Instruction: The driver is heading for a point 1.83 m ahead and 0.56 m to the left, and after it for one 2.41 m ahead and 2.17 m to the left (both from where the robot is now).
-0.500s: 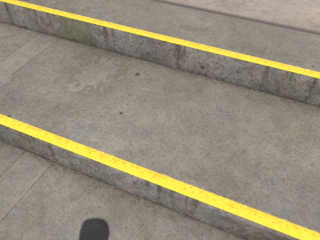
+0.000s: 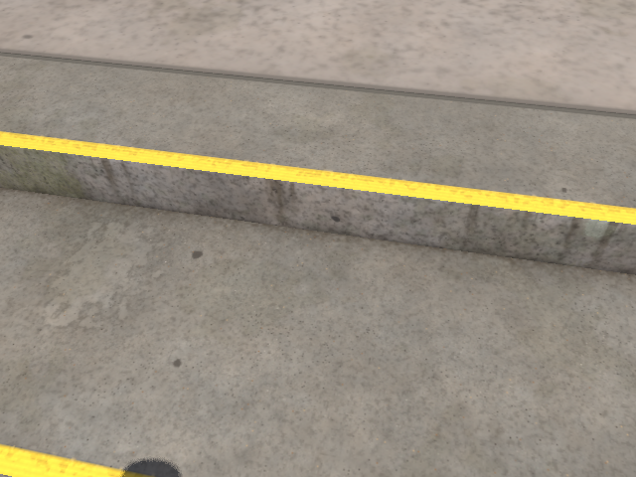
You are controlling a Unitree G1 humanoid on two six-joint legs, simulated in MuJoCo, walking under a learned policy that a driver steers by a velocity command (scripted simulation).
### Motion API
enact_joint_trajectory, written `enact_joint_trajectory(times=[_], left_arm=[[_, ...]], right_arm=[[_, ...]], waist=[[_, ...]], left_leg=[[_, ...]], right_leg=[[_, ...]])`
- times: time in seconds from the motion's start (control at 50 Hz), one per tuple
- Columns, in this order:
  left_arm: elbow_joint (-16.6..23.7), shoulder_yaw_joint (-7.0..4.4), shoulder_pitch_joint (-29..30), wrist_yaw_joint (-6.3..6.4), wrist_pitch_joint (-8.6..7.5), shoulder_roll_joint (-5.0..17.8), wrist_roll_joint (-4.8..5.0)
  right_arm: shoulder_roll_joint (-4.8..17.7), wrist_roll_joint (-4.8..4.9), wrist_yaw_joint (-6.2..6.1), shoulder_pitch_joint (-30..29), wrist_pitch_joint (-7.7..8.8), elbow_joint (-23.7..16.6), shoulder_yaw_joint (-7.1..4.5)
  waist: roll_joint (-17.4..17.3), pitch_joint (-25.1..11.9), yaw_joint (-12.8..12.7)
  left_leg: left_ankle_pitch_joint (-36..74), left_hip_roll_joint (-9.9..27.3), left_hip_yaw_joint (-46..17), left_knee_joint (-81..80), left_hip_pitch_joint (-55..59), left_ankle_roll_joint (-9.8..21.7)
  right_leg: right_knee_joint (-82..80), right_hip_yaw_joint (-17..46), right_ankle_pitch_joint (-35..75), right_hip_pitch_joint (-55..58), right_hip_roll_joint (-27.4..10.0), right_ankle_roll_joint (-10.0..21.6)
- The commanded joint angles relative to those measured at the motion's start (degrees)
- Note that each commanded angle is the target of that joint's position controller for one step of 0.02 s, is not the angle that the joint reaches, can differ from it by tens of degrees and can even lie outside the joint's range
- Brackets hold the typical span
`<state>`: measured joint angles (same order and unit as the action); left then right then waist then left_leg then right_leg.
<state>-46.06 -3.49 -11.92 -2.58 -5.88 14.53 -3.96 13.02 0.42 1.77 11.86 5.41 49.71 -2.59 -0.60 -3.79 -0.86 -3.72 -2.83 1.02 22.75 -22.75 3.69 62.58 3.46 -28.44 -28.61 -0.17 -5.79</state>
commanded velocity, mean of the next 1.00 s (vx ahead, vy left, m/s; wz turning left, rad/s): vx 0.10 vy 0.00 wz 0.45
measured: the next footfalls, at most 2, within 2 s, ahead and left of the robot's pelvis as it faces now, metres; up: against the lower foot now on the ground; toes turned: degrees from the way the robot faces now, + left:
right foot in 0.20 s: +0.10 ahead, -0.12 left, +0.00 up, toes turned +6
left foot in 0.62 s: +0.03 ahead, +0.14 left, +0.00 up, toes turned +26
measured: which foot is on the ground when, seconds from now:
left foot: down 0.00-0.22, up 0.24-0.60, down 0.62-1.00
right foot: up 0.00-0.18, down 0.20-0.64, up 0.66-1.00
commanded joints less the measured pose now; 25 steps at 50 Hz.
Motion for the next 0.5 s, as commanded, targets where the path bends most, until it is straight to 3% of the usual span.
enact_joint_trajectory(times=[0.02,0.04,0.06,0.1,0.14,0.18,0.2,0.22,0.24,0.26,0.28,0.3,0.32,0.34,0.4,0.44,0.5], left_arm=[[0.96,0.91,-6.82,-0.49,1.17,0.39,2.45],[0.76,0.59,-6.67,-0.42,1.67,1.9,2.97],[0.78,-0.02,-6.4,0.05,1.96,3.6,2.55],[1.79,-0.94,-5.03,1.73,1.71,5.4,1.66],[2.59,-1.03,-3.89,2.87,1.36,5.14,2.04],[4.08,-1.12,-2.46,2.76,0.92,4.63,3.37],[5.36,-1.57,-1.12,2.8,0.38,5.82,3.78],[7.06,-2.41,-0.27,3.6,-0.09,9.11,3.85],[8.81,-3.39,1.85,3.39,-0.88,12.0,3.08],[7.58,-3.47,-0.91,3.92,-1.11,9.61,0.98],[7.85,-3.48,0.87,4.34,-1.47,8.19,1.49],[9.21,-2.95,6.05,4.35,-1.52,6.21,2.24],[10.19,-2.56,9.43,4.28,-1.41,5.04,3.02],[11.39,-2.74,11.07,4.35,-1.19,5.21,3.37],[13.03,-3.64,11.1,4.71,-0.46,7.22,2.46],[11.83,-4.59,5.98,4.91,0.02,8.59,2.28],[9.45,-5.8,-1.11,5.16,0.24,10.59,2.49]], right_arm=[[11.36,-0.32,0.79,-11.33,2.42,-8.13,-4.11],[13.41,-0.96,0.86,-9.03,2.55,-8.08,-5.39],[13.27,-1.27,0.81,-6.94,2.66,-7.99,-5.86],[10.57,-0.61,0.48,-5.7,2.6,-8.32,-5.64],[7.26,-0.19,0.33,-8.09,2.5,-9.19,-4.78],[5.79,-0.61,0.39,-8.16,1.9,-9.03,-4.2],[4.97,-0.69,0.37,-4.37,1.54,-8.58,-3.87],[2.54,-1.02,-0.01,0.66,0.81,-8.87,-3.2],[1.38,-1.61,-0.78,1.12,0.73,-10.34,-2.55],[6.38,-2.48,-1.14,-3.2,0.24,-9.97,-3.85],[8.15,-2.46,-1.58,-1.78,-0.36,-8.99,-4.34],[9.5,-2.63,-2.2,0.43,-0.85,-7.76,-4.94],[8.59,-3.08,-2.45,1.65,-1.11,-7.48,-4.79],[7.02,-3.35,-2.14,1.36,-1.0,-7.8,-4.34],[3.86,-2.05,-0.33,0.27,-1.18,-8.48,-2.97],[2.72,-1.8,0.17,-2.99,-1.54,-9.78,-1.99],[4.04,-1.95,0.2,-3.96,-2.19,-11.05,-1.6]], waist=[[-1.84,-6.4,-4.75],[-1.79,-6.35,-3.36],[-2.0,-5.61,-2.34],[-3.29,-4.0,-2.13],[-3.54,-2.89,-3.36],[-3.26,-3.34,-3.93],[-1.55,-3.98,-3.16],[3.6,-8.45,-0.54],[12.52,-6.96,0.7],[9.0,-3.7,-2.45],[5.6,-3.65,-1.35],[5.62,-2.0,1.12],[7.01,-0.33,2.27],[5.84,-0.58,2.66],[4.42,-0.39,1.86],[5.76,0.36,-1.24],[7.63,0.97,-3.68]], left_leg=[[33.11,7.8,-7.83,-5.92,-4.61,13.43],[24.47,9.12,-10.22,-6.53,-2.63,14.38],[15.22,10.86,-13.69,-7.12,-1.7,14.72],[1.62,13.88,-20.35,-7.96,-2.03,15.18],[0.28,14.47,-22.88,-6.77,-3.23,14.53],[8.63,12.75,-22.93,-3.46,-0.74,13.15],[9.64,11.58,-23.19,-1.28,3.06,11.04],[0.94,6.88,-18.13,6.39,2.27,5.36],[-19.47,-3.41,-6.51,14.42,-13.02,-1.88],[-30.99,-1.21,-6.12,28.44,-17.41,-4.98],[-28.83,1.12,-6.9,35.65,-16.34,-5.86],[-26.26,2.04,-6.72,39.93,-14.05,-7.16],[-22.79,1.53,-6.07,42.91,-11.89,-7.97],[-19.56,1.32,-3.62,46.03,-9.36,-8.42],[-13.67,2.95,1.07,36.82,-4.92,-9.94],[-15.27,5.15,1.48,27.42,-5.92,-10.32],[-19.6,7.17,1.48,18.0,-7.36,-8.09]], right_leg=[[-13.93,-5.67,3.72,13.32,-0.13,-3.46],[-14.84,-5.59,5.04,11.69,0.49,-3.38],[-15.27,-4.66,7.26,10.53,-0.03,-2.38],[-15.86,-2.28,10.42,10.01,-1.58,0.89],[-19.92,-1.6,12.63,13.12,-2.57,4.37],[-29.79,-2.84,17.65,18.04,-1.04,7.28],[-36.72,-1.58,24.76,18.83,-2.43,10.9],[-39.07,6.34,42.86,24.94,-11.68,20.4],[-44.12,21.32,53.78,32.48,-24.04,33.11],[-47.99,23.28,51.21,31.12,-27.92,32.57],[-48.6,17.57,46.13,29.27,-25.24,28.08],[-49.23,11.79,42.87,25.7,-22.0,24.06],[-49.3,6.72,43.03,22.94,-19.19,22.18],[-49.48,2.47,43.3,20.44,-17.35,21.22],[-48.72,-6.39,40.4,19.91,-12.97,18.92],[-47.43,-6.04,39.4,25.36,-15.42,19.65],[-46.48,-2.16,41.25,32.36,-21.65,21.86]])
Velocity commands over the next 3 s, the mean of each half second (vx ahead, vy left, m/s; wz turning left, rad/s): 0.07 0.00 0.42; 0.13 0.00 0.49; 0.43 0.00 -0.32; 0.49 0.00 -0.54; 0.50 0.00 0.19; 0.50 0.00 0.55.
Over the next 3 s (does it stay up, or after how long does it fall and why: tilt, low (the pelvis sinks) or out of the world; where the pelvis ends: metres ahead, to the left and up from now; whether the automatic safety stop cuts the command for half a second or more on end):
stays up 0.95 0.21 0.16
